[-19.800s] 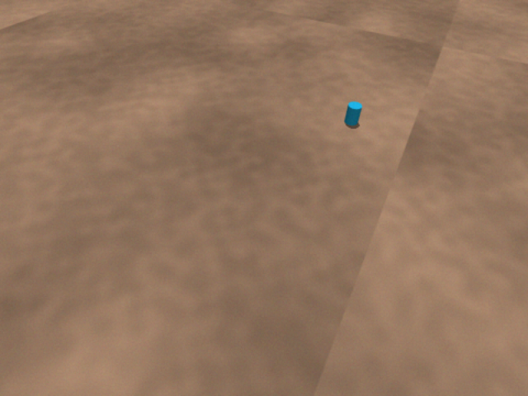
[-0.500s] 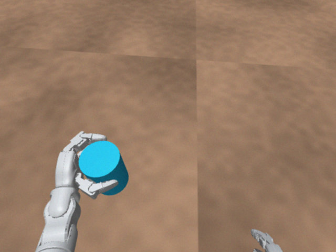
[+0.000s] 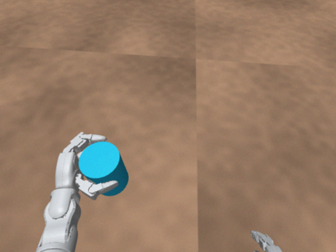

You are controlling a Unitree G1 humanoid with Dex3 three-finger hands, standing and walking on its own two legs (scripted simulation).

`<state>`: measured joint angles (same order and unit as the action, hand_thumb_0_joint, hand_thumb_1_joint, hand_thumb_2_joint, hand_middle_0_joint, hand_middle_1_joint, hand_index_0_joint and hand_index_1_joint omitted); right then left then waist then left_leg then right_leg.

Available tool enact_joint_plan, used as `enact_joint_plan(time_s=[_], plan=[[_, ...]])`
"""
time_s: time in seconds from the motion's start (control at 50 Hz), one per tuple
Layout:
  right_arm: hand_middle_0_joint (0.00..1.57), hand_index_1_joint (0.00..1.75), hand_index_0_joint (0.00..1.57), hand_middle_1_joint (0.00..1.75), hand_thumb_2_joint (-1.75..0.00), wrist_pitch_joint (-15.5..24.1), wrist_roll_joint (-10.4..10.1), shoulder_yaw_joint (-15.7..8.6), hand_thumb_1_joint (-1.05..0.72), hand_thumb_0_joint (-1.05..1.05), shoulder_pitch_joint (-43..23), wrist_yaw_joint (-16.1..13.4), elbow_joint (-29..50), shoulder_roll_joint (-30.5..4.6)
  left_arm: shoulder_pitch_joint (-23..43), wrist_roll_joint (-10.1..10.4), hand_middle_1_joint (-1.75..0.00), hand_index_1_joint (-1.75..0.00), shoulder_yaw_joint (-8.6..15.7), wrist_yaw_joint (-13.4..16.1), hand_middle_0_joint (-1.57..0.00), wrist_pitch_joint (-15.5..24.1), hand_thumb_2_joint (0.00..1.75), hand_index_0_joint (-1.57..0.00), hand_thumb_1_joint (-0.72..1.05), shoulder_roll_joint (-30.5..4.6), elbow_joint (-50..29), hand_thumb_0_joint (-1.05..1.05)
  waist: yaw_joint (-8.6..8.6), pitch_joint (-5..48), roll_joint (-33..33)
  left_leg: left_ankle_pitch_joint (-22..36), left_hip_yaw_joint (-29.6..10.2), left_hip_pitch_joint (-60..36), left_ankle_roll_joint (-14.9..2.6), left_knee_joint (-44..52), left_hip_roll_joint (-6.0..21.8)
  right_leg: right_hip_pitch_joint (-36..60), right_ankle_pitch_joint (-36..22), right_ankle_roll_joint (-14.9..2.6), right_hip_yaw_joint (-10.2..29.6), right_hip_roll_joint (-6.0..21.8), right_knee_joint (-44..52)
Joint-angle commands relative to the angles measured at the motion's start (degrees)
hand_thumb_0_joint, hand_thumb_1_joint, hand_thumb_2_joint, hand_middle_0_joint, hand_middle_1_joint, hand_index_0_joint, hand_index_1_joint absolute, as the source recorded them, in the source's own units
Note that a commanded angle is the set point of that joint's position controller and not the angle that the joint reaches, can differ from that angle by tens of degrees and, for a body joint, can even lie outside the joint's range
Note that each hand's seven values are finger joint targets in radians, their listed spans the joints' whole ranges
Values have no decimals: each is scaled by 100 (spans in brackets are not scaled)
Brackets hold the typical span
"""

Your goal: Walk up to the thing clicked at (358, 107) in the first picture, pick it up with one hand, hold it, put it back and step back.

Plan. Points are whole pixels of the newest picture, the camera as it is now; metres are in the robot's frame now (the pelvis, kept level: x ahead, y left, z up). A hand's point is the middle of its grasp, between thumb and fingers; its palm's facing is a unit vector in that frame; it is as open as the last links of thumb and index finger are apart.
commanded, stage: hold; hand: left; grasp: from the side
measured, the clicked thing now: (106, 170) +0.32 +0.15 +0.01
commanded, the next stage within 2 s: crouch in 0.86 s
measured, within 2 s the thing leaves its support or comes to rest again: neither
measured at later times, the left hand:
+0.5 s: hand (98, 163) +0.32 +0.17 +0.04, palm faces +0.08 -1.00 -0.01, open 11.8 cm
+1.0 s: hand (99, 164) +0.32 +0.16 +0.04, palm faces +0.08 -1.00 -0.01, open 11.8 cm
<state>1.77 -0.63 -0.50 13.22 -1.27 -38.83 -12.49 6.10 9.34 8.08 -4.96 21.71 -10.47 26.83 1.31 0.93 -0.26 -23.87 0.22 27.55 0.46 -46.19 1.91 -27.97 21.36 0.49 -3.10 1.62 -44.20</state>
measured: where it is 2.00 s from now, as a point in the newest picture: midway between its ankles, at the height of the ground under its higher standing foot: outside the picture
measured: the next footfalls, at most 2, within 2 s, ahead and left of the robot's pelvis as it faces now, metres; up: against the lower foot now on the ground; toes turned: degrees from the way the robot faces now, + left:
none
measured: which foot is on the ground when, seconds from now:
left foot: down 0.00-1.00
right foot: down 0.00-1.00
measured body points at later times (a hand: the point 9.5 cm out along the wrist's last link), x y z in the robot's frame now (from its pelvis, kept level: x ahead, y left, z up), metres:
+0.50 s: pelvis +0.00 +0.00 +0.00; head +0.04 +0.00 +0.45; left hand +0.31 +0.22 +0.04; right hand +0.13 -0.25 -0.11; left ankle +0.00 +0.12 -0.71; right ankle +0.01 -0.13 -0.71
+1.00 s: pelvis +0.00 +0.00 +0.00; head +0.04 +0.00 +0.45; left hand +0.31 +0.22 +0.04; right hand +0.13 -0.25 -0.11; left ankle +0.00 +0.12 -0.71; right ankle +0.01 -0.13 -0.71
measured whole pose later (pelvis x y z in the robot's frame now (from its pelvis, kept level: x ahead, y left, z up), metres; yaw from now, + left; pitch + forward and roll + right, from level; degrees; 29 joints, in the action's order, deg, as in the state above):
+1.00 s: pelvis +0.00 +0.00 +0.00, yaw +0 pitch +5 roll -1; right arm 1.9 -0.5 -0.4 12.9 -1.5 -39.1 -12.6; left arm 6.9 9.0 8.0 -4.4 22.3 -10.4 28.0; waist 1.4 1.2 -0.2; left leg -23.9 -0.1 28.0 0.7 -46.6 2.0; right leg -28.4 21.6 0.2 -3.3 1.5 -44.8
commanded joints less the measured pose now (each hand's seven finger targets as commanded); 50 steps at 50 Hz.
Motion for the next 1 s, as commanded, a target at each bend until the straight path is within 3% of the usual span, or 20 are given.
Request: enact_joint_plan(time_s=[0.0,0.02,0.12,0.16,0.2,0.24,0.3,0.38,0.48,0.5,0.56,0.58,0.62,0.64,0.66,0.7,0.8,0.84,0.94,0.98], plan=[[20,30,20,30,-91,282,2,-251,-93,0,-216,-71,713,-752,1961,189,-139,-139,269,21,-122,613,118,-124,-2,-753,-1677,0,17,1587,-130,1445,-19,-568,-66,645,-144,751,-1535,-92,44,-142,528],[20,30,20,30,-91,276,-6,-271,-93,0,-197,-85,712,-777,1951,175,-139,-139,377,43,-122,619,119,-124,-1,-847,-1699,0,-4,1672,-126,1499,-22,-633,-61,673,-145,806,-1585,-98,41,-141,526],[20,30,20,30,-91,277,-1,-257,-93,0,-200,-71,699,-759,1855,193,-140,-140,228,21,-123,570,119,-125,-2,-654,-1506,0,14,1571,-78,1515,-41,-568,-53,654,-138,775,-1574,-101,22,-153,523],[20,30,20,30,-91,273,-7,-251,-93,0,-226,-66,707,-740,2032,156,-139,-140,334,48,-123,601,120,-124,-3,-835,-1636,0,-10,1616,-176,1440,-26,-566,-58,674,-147,748,-1530,-103,42,-133,538],[20,30,20,30,-91,271,8,-264,-93,0,-186,-62,699,-765,1991,165,-139,-140,207,16,-123,613,119,-124,-5,-734,-1694,0,9,1722,-238,1617,-56,-682,-33,657,-133,783,-1606,-117,18,-157,483],[20,30,20,30,-91,268,-4,-277,-93,0,-191,-49,698,-775,1851,170,-139,-139,336,56,-123,586,119,-124,-4,-770,-1485,0,-36,1634,-149,1627,-60,-558,-36,648,-127,766,-1616,-121,5,-159,469],[20,30,20,30,-91,268,9,-269,-93,0,-184,-41,716,-761,2050,142,-139,-140,149,48,-122,610,120,-123,-3,-681,-1701,0,25,1724,-227,1716,-60,-686,-21,661,-120,753,-1686,-129,3,-162,452],[20,30,20,30,-91,273,2,-268,-93,0,-207,-37,702,-765,2094,170,-137,-138,270,63,-121,620,118,-122,-1,-758,-1675,0,-5,1681,-193,1524,-63,-608,-31,671,-123,735,-1544,-122,8,-161,467],[20,30,20,30,-91,275,14,-262,-93,0,-158,-68,700,-772,1902,157,-139,-139,167,43,-122,585,118,-124,1,-662,-1597,0,37,1784,-142,1878,-41,-727,-41,587,-129,825,-1883,-105,24,-157,453],[20,30,20,30,-91,269,15,-267,-93,0,-115,-68,658,-775,1944,149,-140,-140,273,56,-123,579,120,-124,-1,-799,-1634,0,-3,1852,-182,1978,-41,-693,-40,568,-130,872,-1972,-115,25,-150,427],[20,30,20,30,-91,254,10,-253,-92,0,-183,-62,668,-752,2139,167,-138,-139,262,54,-121,573,119,-123,0,-744,-1495,0,28,1540,-166,1634,-56,-558,-38,632,-118,679,-1636,-113,19,-163,475],[20,30,20,30,-91,251,8,-281,-93,0,-160,-59,663,-783,1993,174,-138,-139,404,63,-122,575,119,-123,-2,-799,-1357,0,16,1578,-53,1590,-70,-564,-44,649,-113,696,-1580,-109,6,-165,476],[20,30,20,30,-91,247,10,-271,-93,0,-192,-39,707,-763,1934,168,-139,-139,296,46,-121,587,119,-123,-2,-703,-1335,0,-30,1521,-133,1427,-56,-479,-40,677,-125,676,-1440,-127,11,-160,475],[20,30,20,30,-91,234,11,-276,-93,0,-195,-44,704,-768,2002,174,-139,-140,510,41,-122,638,119,-124,-2,-967,-1541,0,-99,1815,-189,1544,-17,-574,-56,612,-150,803,-1579,-112,43,-142,502],[20,30,20,30,-91,232,7,-278,-93,0,-183,-53,727,-788,1968,161,-140,-140,282,8,-123,615,120,-124,0,-744,-1373,0,17,1704,-54,1549,-32,-603,-59,628,-141,794,-1604,-104,36,-147,486],[20,30,20,30,-91,242,9,-276,-93,0,-185,-36,731,-767,2013,190,-140,-140,330,-26,-123,657,120,-125,-2,-836,-1687,0,-56,1851,-263,1734,-21,-628,-39,597,-151,862,-1763,-119,51,-142,453],[20,30,20,30,-91,258,17,-244,-93,0,-173,-48,701,-728,1988,193,-138,-138,206,10,-122,636,118,-123,-1,-670,-1580,0,29,1622,-42,1582,6,-510,-80,555,-152,772,-1741,-79,71,-128,514],[20,30,20,30,-91,264,23,-259,-93,0,-160,-60,676,-752,2082,168,-138,-138,379,38,-122,657,119,-123,1,-883,-1668,0,4,1759,-172,1546,0,-563,-72,568,-152,755,-1666,-95,67,-129,497],[20,30,20,30,-92,258,15,-240,-93,0,-242,-96,702,-741,2117,169,-140,-141,415,92,-125,657,122,-125,7,-858,-1577,0,-5,1639,-81,1324,15,-470,-84,601,-165,780,-1480,-88,83,-122,561],[20,30,20,30,-91,274,18,-242,-89,0,-211,-87,672,-744,2043,133,-133,-133,258,77,-120,634,117,-122,8,-735,-1441,0,44,1494,-111,1326,-16,-481,-69,632,-144,646,-1440,-95,50,-143,505]])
